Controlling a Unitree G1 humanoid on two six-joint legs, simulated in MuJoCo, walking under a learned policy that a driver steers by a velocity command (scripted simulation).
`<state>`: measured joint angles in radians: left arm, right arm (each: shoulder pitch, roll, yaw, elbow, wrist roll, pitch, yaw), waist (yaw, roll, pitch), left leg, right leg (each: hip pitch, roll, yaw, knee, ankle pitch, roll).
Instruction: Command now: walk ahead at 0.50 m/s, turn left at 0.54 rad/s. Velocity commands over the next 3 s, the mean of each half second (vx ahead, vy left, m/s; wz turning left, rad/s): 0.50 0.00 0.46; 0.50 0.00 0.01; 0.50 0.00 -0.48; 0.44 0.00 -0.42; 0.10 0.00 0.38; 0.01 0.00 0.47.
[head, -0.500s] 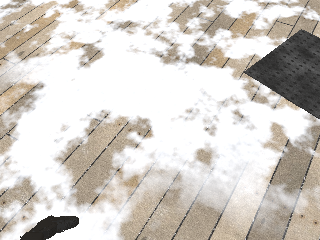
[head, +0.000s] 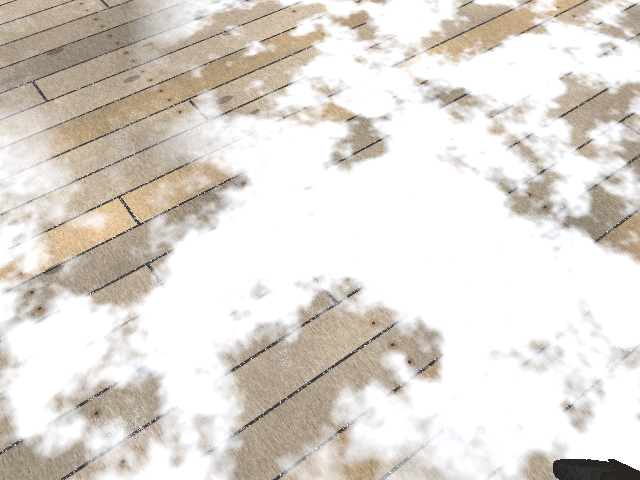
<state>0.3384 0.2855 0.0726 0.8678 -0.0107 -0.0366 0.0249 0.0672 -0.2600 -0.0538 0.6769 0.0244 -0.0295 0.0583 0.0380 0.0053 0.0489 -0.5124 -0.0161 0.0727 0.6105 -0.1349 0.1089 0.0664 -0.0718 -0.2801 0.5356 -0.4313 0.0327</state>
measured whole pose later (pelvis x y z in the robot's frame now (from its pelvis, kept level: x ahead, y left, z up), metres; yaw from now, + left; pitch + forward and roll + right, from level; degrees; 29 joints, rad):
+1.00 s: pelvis +0.55 +0.07 +0.01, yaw +12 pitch +2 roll -1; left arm 0.44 0.29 0.05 0.89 -0.02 -0.05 0.00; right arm 0.01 -0.25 -0.03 0.64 0.01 -0.10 0.03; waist 0.11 0.02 0.02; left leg -0.47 0.02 -0.03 0.46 -0.03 0.03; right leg 0.02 0.03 0.05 0.36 -0.41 0.00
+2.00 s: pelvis +1.08 +0.05 +0.01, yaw -17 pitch +2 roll -1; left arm 0.34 0.29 0.07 0.76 0.00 -0.04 0.02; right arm 0.06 -0.28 -0.04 0.73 -0.02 -0.11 0.04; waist 0.06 0.04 0.01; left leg -0.49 0.00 -0.02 0.46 0.07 0.03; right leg -0.05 0.09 0.13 0.47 -0.43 -0.05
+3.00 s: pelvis +1.17 +0.05 +0.03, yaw +13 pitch +1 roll -1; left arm 0.18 0.33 0.09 0.75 0.00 0.03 0.03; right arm 0.15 -0.27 -0.05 0.65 -0.01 0.03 0.00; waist 0.01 -0.04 0.04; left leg -0.26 -0.03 -0.01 0.49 -0.24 0.03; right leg -0.47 -0.05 -0.01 1.03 -0.48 0.08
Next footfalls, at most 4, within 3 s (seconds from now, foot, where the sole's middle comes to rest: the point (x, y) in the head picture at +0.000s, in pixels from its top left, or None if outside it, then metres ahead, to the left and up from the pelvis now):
0.48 right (382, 471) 0.47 -0.08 -0.75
1.00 left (239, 366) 0.68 0.23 -0.75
1.52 right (355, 264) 0.97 -0.02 -0.75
2.00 left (308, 170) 1.28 0.11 -0.75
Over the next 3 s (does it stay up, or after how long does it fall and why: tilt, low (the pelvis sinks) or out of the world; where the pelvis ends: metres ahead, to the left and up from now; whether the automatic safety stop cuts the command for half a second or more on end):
stays up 1.17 0.05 0.03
